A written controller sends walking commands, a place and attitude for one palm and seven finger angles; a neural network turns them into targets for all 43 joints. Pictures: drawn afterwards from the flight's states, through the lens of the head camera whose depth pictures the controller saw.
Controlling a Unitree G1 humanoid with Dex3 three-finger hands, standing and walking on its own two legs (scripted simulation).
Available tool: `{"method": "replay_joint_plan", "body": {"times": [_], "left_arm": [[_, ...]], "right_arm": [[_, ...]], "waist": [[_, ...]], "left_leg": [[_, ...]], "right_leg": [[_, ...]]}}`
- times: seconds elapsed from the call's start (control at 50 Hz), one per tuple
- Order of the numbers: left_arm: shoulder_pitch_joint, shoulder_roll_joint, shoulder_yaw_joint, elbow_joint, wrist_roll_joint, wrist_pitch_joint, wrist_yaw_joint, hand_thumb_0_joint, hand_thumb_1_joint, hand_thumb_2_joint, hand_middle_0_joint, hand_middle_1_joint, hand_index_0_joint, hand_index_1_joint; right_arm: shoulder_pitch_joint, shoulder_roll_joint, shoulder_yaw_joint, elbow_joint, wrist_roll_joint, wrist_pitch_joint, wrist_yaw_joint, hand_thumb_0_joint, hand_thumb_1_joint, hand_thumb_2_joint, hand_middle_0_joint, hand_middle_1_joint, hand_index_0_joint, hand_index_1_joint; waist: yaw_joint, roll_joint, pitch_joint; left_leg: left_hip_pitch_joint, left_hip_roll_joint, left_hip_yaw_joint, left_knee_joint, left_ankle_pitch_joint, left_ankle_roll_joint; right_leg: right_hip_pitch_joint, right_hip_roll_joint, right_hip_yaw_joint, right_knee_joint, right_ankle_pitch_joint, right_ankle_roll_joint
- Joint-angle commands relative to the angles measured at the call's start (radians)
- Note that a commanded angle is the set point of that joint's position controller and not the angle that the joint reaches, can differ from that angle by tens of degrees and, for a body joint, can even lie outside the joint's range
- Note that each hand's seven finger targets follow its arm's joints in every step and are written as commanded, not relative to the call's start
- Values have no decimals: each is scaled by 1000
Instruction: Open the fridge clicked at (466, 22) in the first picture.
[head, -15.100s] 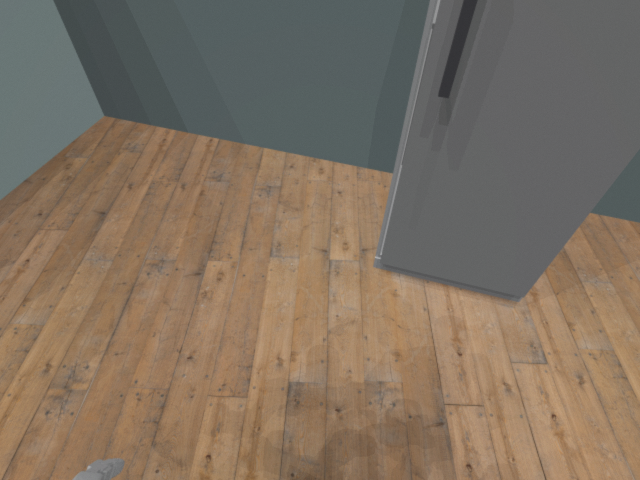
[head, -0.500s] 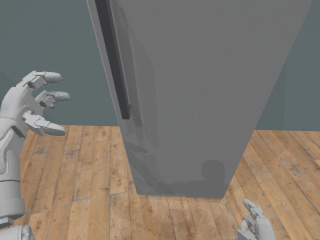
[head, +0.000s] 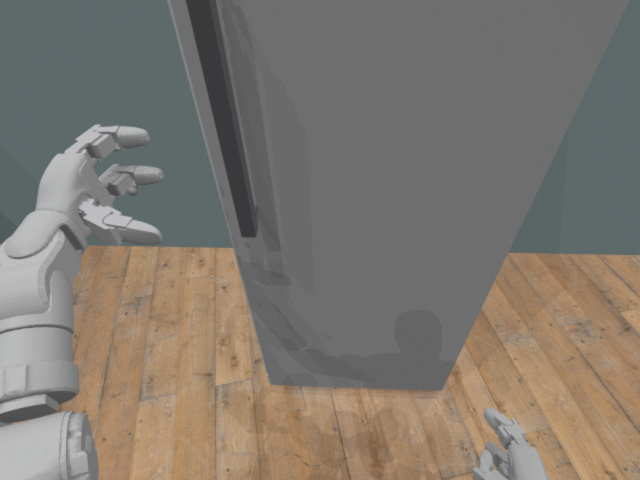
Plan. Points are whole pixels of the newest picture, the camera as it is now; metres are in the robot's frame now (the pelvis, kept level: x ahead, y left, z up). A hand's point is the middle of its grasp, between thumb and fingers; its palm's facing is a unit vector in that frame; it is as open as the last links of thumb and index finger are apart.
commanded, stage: move the hooked fingers beside the handle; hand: left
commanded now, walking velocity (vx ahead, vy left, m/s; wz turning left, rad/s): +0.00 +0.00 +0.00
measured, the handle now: (231, 117) +0.50 +0.16 +0.23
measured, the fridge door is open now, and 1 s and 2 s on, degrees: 0 0 0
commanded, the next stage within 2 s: feel for the door with the fingertips in 1.44 s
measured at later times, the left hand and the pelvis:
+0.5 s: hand (155, 167) +0.41 +0.24 +0.21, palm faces +0.06 -1.00 -0.01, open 14.0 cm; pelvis +0.00 +0.00 +0.00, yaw -1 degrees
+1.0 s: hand (171, 163) +0.44 +0.23 +0.20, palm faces +0.07 -1.00 -0.01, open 14.0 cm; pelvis +0.00 +0.00 +0.00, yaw -1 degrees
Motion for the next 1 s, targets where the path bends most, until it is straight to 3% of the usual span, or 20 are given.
{"method": "replay_joint_plan", "body": {"times": [0.0, 0.02, 0.08, 0.12, 0.14, 0.18, 0.2, 0.26, 0.32, 0.4, 0.46, 0.48, 0.62, 0.64, 0.7, 0.78, 0.88, 0.9, 0.94, 0.98], "left_arm": [[-486, 271, 50, -173, -5, -90, 16, 0, -500, 300, -300, -1200, -300, -1200], [-493, 294, 67, -163, -2, -94, 20, 0, -500, 300, -300, -1200, -300, -1200], [-534, 244, 17, -148, 0, -114, 20, 0, -500, 300, -300, -1200, -300, -1200], [-518, 284, 56, -108, 1, -115, 24, 0, -500, 300, -300, -1200, -300, -1200], [-523, 269, 44, -91, 1, -115, 22, 0, -500, 300, -300, -1200, -300, -1200], [-514, 308, 73, -80, 10, -123, 29, 0, -500, 300, -300, -1200, -300, -1200], [-513, 285, 57, -71, 9, -122, 29, 0, -500, 300, -300, -1200, -300, -1200], [-569, 280, 38, -38, 14, -128, 30, 0, -500, 300, -300, -1200, -300, -1200], [-593, 317, 69, -28, 18, -148, 32, 0, -500, 300, -300, -1200, -300, -1200], [-643, 286, 29, -12, 21, -175, 27, 0, -500, 300, -300, -1200, -300, -1200], [-681, 274, 16, 44, 25, -177, 28, 0, -500, 300, -300, -1200, -300, -1200], [-657, 285, 27, 61, 24, -179, 30, 0, -500, 300, -300, -1200, -300, -1200], [-779, 289, 8, 160, 46, -211, 50, 0, -500, 300, -300, -1200, -300, -1200], [-762, 296, 22, 185, 47, -217, 52, 0, -500, 300, -300, -1200, -300, -1200], [-733, 294, 28, 119, 51, -244, 53, 0, -500, 300, -300, -1200, -300, -1200], [-645, 293, 46, 189, 41, -223, 51, 0, -500, 300, -300, -1200, -300, -1200], [-734, 347, 60, 165, 61, -227, 64, 0, -500, 300, -300, -1200, -300, -1200], [-769, 348, 55, 127, 63, -241, 64, 0, -500, 300, -300, -1200, -300, -1200], [-817, 298, 14, 89, 56, -263, 60, 0, -500, 300, -300, -1200, -300, -1200], [-804, 286, 7, 109, 45, -271, 51, 0, -500, 300, -300, -1200, -300, -1200]], "right_arm": [[-88, -125, -52, -139, -6, -48, -11, 0, -900, -900, 200, 300, 200, 300], [-84, -125, -52, -138, -7, -46, -11, 0, -900, -900, 200, 300, 200, 300], [-78, -124, -53, -135, -8, -46, -10, 0, -900, -900, 200, 300, 200, 300], [-68, -128, -55, -129, -9, -42, -9, 0, -900, -900, 200, 300, 200, 300], [-64, -129, -56, -126, -9, -40, -9, 0, -900, -900, 200, 300, 200, 300], [-56, -134, -60, -126, -11, -33, -6, 0, -900, -900, 200, 300, 200, 300], [-60, -131, -58, -130, -9, -34, -4, 0, -900, -900, 200, 300, 200, 300], [-43, -138, -62, -119, -10, -28, -5, 0, -900, -900, 200, 300, 200, 300], [-30, -140, -66, -119, -13, -27, -5, 0, -900, -900, 200, 300, 200, 300], [-16, -140, -68, -109, -12, -25, -5, 0, -900, -900, 200, 300, 200, 300], [4, -144, -73, -94, -13, -25, -7, 0, -900, -900, 200, 300, 200, 300], [11, -148, -75, -94, -15, -23, -6, 0, -900, -900, 200, 300, 200, 300], [41, -153, -76, -73, -17, -14, -5, 0, -900, -900, 200, 300, 200, 300], [50, -154, -78, -71, -19, -13, -4, 0, -900, -900, 200, 300, 200, 300], [42, -149, -80, -92, -21, -12, 5, 0, -900, -900, 200, 300, 200, 300], [49, -156, -81, -90, -18, 1, 8, 0, -900, -900, 200, 300, 200, 300], [57, -161, -84, -93, -18, 9, 0, 0, -900, -900, 200, 300, 200, 300], [53, -158, -82, -97, -17, 7, -1, 0, -900, -900, 200, 300, 200, 300], [51, -148, -81, -92, -18, -2, -4, 0, -900, -900, 200, 300, 200, 300], [63, -152, -82, -84, -20, -4, -8, 0, -900, -900, 200, 300, 200, 300]], "waist": [[-15, 5, -249], [-12, 20, -260], [-20, 32, -253], [-13, 10, -268], [-18, -7, -266], [-7, 4, -276], [-7, 6, -267], [-25, 6, -251], [-21, 7, -287], [-36, 39, -276], [-46, 39, -273], [-40, -4, -283], [-59, 7, -280], [-53, -16, -285], [-31, 38, -348], [-25, -43, -277], [-43, -22, -280], [-44, 19, -304], [-58, 54, -325], [-62, 16, -335]], "left_leg": [[60, -4, -23, -41, 278, 16], [59, -5, -23, -44, 270, 14], [67, -2, -24, -41, 291, 14], [56, -3, -22, -42, 291, 15], [52, -3, -19, -42, 292, 16], [45, 0, -18, -43, 310, 13], [40, -1, -18, -45, 305, 14], [35, 1, -17, -46, 287, 14], [39, -1, -14, -41, 302, 18], [50, 2, -12, -37, 311, 17], [54, 3, -16, -34, 298, 16], [48, 3, -12, -31, 308, 20], [25, 3, -12, -34, 274, 18], [20, 4, -14, -34, 281, 19], [55, 3, -10, -27, 352, 17], [1, 9, -2, -42, 309, 18], [0, 7, 0, -41, 269, 23], [15, 5, -3, -42, 277, 22], [61, 7, -5, -31, 309, 22], [70, 9, -7, -31, 324, 22]], "right_leg": [[90, 27, 16, -29, 255, -36], [95, 27, 17, -30, 246, -37], [87, 28, 15, -29, 257, -41], [105, 26, 18, -27, 271, -39], [103, 27, 17, -26, 279, -38], [119, 26, 16, -23, 288, -40], [114, 25, 18, -22, 289, -40], [91, 27, 19, -27, 275, -38], [114, 25, 25, -24, 298, -38], [95, 28, 25, -25, 300, -40], [70, 30, 24, -28, 283, -41], [87, 31, 22, -28, 293, -40], [68, 30, 27, -28, 271, -39], [76, 31, 26, -25, 278, -40], [116, 30, 30, -10, 335, -44], [110, 33, 22, -19, 309, -40], [93, 31, 32, -28, 272, -36], [100, 31, 37, -26, 277, -38], [85, 35, 36, -26, 297, -40], [94, 38, 29, -26, 308, -39]]}}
